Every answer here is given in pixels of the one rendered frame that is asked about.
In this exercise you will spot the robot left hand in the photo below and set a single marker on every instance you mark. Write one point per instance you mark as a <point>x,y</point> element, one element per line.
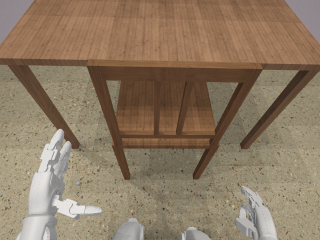
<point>47,180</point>

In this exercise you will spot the robot right thigh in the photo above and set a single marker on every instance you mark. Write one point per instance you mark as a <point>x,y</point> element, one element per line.
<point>193,235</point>

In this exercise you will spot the robot left thigh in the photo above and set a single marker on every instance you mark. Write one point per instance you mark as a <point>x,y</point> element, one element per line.
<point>130,230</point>

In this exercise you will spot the robot left forearm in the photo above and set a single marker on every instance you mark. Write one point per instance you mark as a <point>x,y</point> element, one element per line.
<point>38,227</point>

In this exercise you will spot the table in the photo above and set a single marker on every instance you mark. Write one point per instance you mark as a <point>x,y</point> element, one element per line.
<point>71,32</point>

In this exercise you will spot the chair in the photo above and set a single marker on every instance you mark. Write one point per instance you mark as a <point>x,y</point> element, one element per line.
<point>166,104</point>

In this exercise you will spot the robot right hand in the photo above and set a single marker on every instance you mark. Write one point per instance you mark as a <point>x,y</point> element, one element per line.
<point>260,222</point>

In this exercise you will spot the robot thigh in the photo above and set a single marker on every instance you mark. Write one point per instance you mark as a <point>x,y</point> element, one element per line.
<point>130,230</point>
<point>193,235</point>

